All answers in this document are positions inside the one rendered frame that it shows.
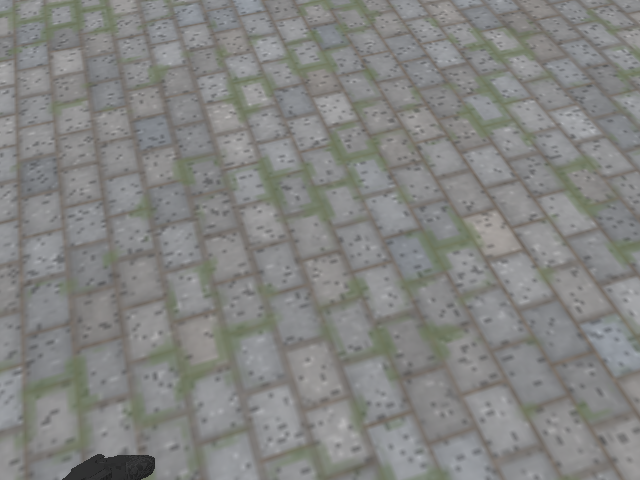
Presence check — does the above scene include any left robot hand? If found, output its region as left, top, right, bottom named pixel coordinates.
left=62, top=454, right=155, bottom=480

